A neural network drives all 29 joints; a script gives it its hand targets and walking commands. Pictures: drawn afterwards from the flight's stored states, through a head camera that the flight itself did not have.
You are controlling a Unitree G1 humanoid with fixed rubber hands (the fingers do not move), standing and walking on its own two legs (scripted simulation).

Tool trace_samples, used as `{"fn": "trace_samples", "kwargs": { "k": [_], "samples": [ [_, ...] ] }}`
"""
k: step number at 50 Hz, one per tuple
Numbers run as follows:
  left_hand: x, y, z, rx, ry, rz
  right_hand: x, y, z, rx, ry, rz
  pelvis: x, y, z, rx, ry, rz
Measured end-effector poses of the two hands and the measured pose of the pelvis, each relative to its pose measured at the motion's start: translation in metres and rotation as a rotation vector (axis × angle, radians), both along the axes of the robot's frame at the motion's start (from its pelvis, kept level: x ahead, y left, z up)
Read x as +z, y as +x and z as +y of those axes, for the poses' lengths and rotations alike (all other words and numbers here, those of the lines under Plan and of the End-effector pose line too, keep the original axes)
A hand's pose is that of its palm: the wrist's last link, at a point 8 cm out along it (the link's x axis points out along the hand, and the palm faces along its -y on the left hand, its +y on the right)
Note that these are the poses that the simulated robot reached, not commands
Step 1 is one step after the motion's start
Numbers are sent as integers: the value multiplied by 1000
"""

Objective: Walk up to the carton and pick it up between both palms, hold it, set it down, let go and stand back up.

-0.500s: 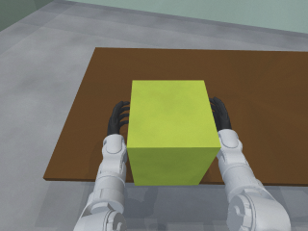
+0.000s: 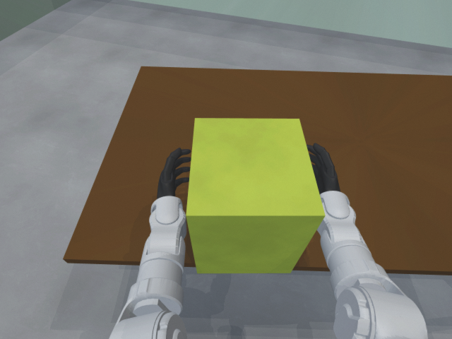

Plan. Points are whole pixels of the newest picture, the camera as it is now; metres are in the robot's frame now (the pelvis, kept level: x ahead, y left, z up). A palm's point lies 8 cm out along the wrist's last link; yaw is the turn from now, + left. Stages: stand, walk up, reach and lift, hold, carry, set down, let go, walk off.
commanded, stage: reach and lift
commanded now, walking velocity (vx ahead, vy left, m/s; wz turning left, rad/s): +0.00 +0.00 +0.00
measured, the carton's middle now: (245, 200) +0.37 +0.01 +0.00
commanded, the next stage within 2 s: none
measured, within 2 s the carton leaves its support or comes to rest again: leaves its support in 0.32 s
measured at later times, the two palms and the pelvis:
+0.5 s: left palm (164, 183) +0.34 +0.16 +0.08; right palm (329, 184) +0.37 -0.13 +0.08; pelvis -0.01 +0.00 +0.00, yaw +2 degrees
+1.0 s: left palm (148, 158) +0.35 +0.18 +0.14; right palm (329, 162) +0.37 -0.11 +0.14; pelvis -0.01 +0.01 +0.00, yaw +2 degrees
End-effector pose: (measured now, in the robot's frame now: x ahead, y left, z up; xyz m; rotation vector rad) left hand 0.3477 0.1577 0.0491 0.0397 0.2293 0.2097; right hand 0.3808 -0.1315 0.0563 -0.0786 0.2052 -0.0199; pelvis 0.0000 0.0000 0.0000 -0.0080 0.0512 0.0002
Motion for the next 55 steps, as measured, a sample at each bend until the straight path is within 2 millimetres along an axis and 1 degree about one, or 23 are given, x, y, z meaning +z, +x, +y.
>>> {"fn": "trace_samples", "kwargs": {
  "k": [9,17,22,32,55],
  "samples": [
    [2,-1,1,-4,2,-4,1,-4,1,-6,-8,-12,0,-2,1,6,-3,-5],
    [10,-4,3,-18,5,-6,5,-11,4,-26,-3,-17,-1,-6,1,22,-6,-22],
    [23,-4,3,-28,12,-17,17,-14,4,-40,5,-28,-1,-10,2,28,-5,-40],
    [52,-2,7,-40,14,-30,49,-15,7,-55,15,-41,-1,-17,4,35,0,-88],
    [101,-1,26,-44,20,-55,92,-14,26,-57,42,-70,-2,-13,17,47,3,-149]
  ]
}}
